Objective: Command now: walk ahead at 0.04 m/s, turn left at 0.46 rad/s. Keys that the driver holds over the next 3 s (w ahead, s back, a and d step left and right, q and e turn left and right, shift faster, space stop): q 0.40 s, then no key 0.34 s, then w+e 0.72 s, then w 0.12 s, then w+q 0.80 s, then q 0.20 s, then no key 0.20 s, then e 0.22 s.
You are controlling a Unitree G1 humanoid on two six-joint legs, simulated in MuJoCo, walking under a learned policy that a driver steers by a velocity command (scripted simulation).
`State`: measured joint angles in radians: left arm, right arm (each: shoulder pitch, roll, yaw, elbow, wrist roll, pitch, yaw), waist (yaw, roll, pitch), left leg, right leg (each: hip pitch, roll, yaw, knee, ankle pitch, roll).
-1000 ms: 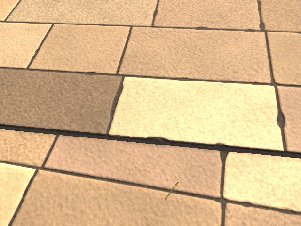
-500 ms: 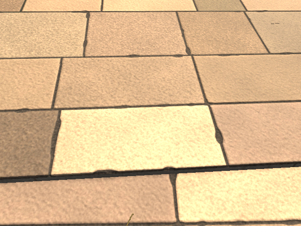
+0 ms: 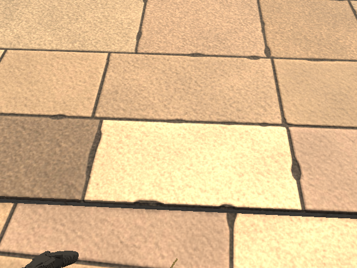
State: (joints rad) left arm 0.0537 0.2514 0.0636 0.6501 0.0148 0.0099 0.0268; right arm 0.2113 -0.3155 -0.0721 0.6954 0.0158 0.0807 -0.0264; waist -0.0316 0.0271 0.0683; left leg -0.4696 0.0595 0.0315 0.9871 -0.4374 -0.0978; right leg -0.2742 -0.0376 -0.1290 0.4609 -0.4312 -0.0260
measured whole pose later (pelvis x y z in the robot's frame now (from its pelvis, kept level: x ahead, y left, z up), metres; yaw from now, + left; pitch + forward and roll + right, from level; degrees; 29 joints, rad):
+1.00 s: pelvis +0.02 +0.00 -0.01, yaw +14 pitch +0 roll +0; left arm 0.24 0.26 0.07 0.72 -0.03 0.02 0.04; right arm 0.42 -0.20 -0.03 0.82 -0.02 -0.04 -0.02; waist -0.02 -0.04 -0.02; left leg -0.10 0.00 0.10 0.45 -0.36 0.04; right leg -0.77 0.01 0.10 1.42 -0.28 0.00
